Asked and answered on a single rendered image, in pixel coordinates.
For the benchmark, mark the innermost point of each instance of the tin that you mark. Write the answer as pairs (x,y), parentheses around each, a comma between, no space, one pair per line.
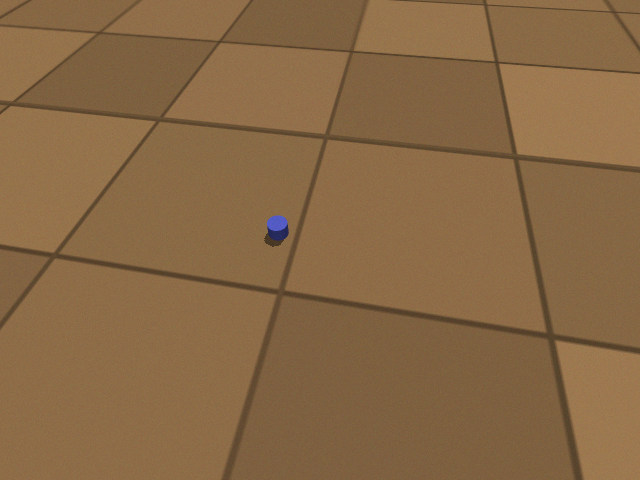
(277,227)

